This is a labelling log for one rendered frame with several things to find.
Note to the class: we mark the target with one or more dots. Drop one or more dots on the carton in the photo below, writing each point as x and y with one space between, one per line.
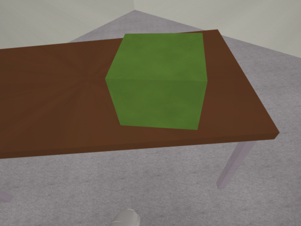
159 80

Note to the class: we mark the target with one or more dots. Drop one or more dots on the table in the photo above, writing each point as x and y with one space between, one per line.
54 100

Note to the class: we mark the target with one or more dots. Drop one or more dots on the left robot thigh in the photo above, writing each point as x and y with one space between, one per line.
126 218

